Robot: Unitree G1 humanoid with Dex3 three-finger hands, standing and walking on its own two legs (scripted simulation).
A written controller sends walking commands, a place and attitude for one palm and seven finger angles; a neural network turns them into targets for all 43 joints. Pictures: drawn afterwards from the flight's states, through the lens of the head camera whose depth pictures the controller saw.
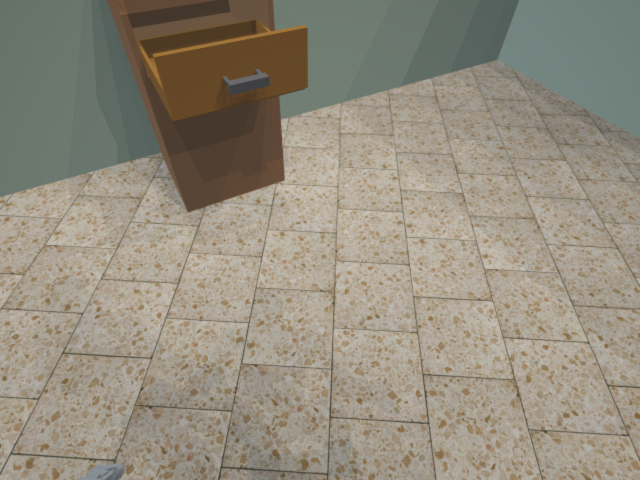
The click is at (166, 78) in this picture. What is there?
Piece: drawer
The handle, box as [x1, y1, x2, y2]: [223, 69, 269, 94]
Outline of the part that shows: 268,76 258,69 255,69 255,75 229,81 225,76 223,76 223,80 226,83 230,93 233,94 269,85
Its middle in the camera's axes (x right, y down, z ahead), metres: -0.21 -0.44 +1.07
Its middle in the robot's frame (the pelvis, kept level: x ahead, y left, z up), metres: +1.09 +0.27 -0.05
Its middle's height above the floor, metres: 0.72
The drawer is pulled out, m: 0.30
